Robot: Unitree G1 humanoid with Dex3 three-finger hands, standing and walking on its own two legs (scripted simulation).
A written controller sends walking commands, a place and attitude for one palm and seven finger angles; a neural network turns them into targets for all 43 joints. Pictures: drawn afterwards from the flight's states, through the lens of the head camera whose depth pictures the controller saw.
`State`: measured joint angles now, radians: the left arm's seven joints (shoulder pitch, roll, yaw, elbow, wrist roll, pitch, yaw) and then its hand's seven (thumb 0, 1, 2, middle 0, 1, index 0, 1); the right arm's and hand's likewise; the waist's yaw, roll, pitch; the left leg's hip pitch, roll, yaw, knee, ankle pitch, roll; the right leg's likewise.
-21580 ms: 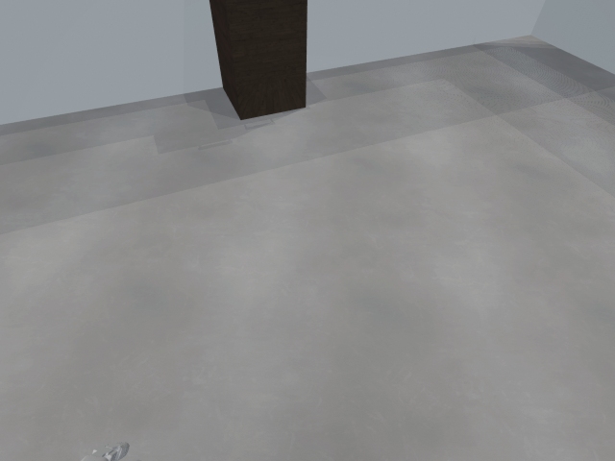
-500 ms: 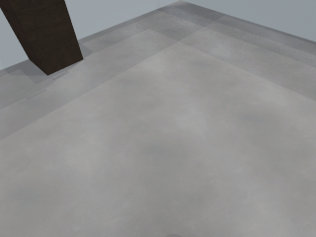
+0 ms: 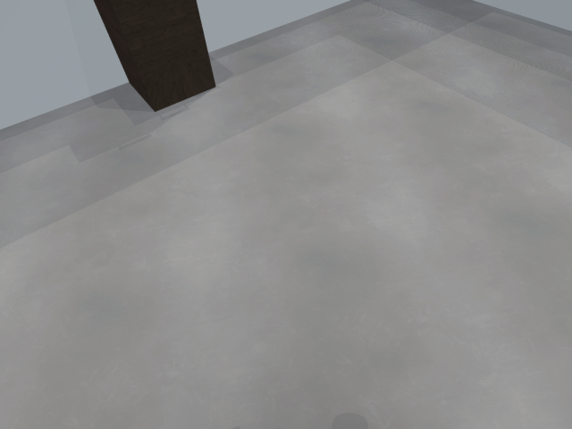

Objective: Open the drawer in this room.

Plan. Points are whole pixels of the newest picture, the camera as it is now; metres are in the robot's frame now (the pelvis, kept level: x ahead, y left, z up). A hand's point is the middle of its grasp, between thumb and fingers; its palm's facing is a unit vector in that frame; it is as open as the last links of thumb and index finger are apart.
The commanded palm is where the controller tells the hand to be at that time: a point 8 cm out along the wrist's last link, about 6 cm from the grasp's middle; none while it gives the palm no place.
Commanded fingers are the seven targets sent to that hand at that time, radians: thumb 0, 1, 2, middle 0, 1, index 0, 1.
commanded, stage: turn or walk to find it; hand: left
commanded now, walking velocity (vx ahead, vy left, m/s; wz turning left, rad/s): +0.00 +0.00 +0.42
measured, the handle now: out of the picture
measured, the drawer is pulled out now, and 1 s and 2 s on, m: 0.00 0.00 0.00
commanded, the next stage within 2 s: stand and wait in 0.14 s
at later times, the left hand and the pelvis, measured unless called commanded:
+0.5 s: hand out of the picture -0.08 +0.18 -0.18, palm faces +0.21 -0.96 -0.20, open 7.4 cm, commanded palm none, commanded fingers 0.00 0.90 0.90 -0.20 -0.30 -0.20 -0.30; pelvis +0.00 +0.01 +0.00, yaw +7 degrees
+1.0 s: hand out of the picture -0.02 +0.17 -0.16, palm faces +0.13 -0.97 -0.19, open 7.3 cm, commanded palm none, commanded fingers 0.00 0.90 0.90 -0.20 -0.30 -0.20 -0.30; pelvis -0.01 +0.00 +0.01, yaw +7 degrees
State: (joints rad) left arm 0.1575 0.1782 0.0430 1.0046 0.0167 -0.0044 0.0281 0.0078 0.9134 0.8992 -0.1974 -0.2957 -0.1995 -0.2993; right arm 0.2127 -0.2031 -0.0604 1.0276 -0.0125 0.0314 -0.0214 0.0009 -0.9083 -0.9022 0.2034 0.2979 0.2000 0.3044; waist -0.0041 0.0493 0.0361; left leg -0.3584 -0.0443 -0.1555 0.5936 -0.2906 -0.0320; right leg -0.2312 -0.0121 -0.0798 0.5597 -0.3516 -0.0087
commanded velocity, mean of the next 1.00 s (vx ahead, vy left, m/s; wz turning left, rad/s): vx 0.00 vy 0.00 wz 0.05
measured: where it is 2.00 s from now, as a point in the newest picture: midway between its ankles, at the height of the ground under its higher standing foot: outside the picture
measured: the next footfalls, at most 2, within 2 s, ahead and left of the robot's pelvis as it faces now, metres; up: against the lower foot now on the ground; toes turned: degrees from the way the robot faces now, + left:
left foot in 0.44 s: +0.00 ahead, +0.13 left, +0.00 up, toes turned +11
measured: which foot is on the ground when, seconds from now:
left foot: up 0.00-0.42, down 0.44-1.00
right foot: down 0.00-1.00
